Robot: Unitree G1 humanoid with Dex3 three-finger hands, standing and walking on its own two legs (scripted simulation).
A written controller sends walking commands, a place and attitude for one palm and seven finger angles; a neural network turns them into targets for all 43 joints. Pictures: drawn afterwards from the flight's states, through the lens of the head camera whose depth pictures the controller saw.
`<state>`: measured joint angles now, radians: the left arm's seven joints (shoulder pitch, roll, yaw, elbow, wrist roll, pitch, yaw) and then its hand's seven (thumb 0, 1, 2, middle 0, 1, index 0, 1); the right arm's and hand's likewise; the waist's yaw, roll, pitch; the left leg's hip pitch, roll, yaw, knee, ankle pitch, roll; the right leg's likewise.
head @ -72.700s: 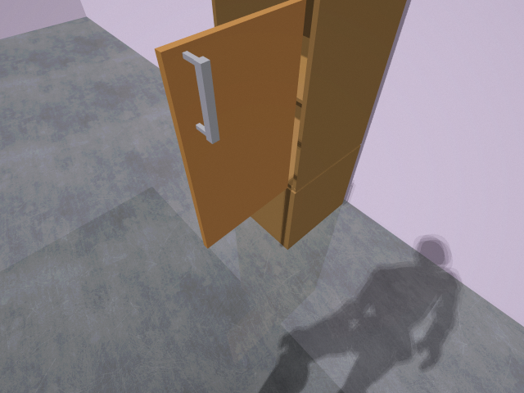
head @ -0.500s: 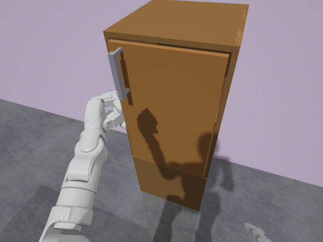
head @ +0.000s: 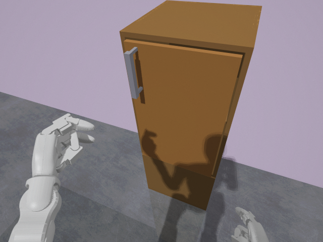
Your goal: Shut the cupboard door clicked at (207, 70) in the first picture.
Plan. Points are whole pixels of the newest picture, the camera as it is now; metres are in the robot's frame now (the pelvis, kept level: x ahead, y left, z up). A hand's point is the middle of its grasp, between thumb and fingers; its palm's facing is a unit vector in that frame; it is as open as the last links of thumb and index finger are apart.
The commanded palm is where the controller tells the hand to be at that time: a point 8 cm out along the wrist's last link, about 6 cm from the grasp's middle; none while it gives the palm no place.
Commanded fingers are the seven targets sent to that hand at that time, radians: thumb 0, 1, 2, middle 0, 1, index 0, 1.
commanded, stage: draw the hand back to the body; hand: left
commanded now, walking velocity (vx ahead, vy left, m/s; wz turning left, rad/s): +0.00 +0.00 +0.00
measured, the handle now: (135, 73) +0.58 +0.15 +0.15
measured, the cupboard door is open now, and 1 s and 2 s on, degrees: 0 0 0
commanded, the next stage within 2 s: step back with the hand held close in 0.68 s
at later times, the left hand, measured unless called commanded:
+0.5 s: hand (29, 174) +0.19 +0.28 +0.15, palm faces +0.51 -0.77 -0.38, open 7.2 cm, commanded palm +0.15 +0.31 +0.17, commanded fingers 0.00 0.90 0.90 -0.20 -0.30 -0.20 -0.30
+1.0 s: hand (38, 168) +0.21 +0.27 +0.15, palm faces +0.41 -0.79 -0.46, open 7.4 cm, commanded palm +0.15 +0.31 +0.17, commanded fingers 0.00 0.90 0.90 -0.20 -0.30 -0.20 -0.30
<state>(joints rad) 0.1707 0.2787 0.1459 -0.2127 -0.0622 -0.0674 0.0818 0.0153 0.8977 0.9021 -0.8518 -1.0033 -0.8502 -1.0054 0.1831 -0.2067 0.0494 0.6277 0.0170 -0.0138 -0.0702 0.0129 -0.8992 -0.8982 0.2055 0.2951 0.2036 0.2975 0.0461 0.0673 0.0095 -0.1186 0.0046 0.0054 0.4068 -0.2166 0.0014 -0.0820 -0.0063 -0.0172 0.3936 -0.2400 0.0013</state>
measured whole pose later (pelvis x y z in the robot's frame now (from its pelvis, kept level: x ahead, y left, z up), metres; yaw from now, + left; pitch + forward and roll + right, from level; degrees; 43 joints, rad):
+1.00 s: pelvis +0.01 +0.01 +0.00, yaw -1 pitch +0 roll -1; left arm 0.52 0.37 0.37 -0.38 -0.06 -0.13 0.11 0.01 0.89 0.90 -0.21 -0.30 -0.21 -0.30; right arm 0.19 -0.25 -0.01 0.60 0.02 -0.01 -0.09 0.01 -0.90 -0.90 0.21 0.30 0.20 0.30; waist 0.03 0.07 -0.03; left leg -0.24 0.01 0.01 0.50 -0.27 0.01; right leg -0.18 0.00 -0.01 0.44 -0.27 0.01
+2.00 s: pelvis -0.16 +0.01 -0.04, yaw +7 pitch -2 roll -2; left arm 0.52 0.46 0.49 -0.52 -0.02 -0.29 0.15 0.01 0.89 0.90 -0.21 -0.30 -0.21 -0.30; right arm 0.26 -0.21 -0.02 0.61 0.01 -0.11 -0.07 0.01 -0.90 -0.90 0.21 0.30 0.20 0.30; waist -0.02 0.00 0.02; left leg -0.60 0.04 0.06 0.76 -0.37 0.02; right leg -0.45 0.04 0.04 0.71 -0.23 0.01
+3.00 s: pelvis -0.25 +0.05 -0.02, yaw +1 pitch +0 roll -1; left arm 0.27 0.30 0.09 0.37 0.02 0.02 0.02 0.00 0.91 0.90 -0.20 -0.30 -0.20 -0.30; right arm 0.17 -0.27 0.00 0.83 -0.02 -0.04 0.00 0.01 -0.90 -0.90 0.21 0.30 0.20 0.30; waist -0.01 0.05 -0.04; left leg -0.38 -0.01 0.04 0.62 -0.24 0.05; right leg -0.25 0.02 -0.01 0.62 -0.36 -0.01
